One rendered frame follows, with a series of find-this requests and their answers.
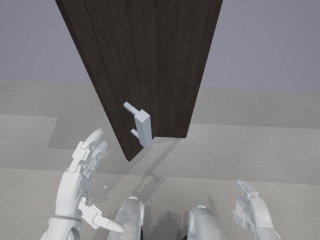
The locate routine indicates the robot right hand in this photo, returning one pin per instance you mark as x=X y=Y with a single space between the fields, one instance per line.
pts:
x=256 y=212

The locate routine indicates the right robot shin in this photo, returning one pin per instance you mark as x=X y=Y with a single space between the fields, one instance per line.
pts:
x=193 y=237

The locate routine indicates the robot left forearm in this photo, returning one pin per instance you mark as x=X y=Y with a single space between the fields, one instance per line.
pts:
x=63 y=228

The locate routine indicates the handle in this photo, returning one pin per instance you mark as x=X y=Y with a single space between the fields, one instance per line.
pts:
x=143 y=125

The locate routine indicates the cupboard door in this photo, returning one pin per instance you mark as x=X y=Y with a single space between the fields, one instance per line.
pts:
x=144 y=52

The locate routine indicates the robot left hand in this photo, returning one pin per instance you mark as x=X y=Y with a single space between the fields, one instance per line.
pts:
x=76 y=180

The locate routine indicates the robot right forearm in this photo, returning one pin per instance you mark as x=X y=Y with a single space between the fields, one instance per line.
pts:
x=265 y=233

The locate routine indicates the robot left thigh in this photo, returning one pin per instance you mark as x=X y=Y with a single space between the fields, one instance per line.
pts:
x=131 y=217

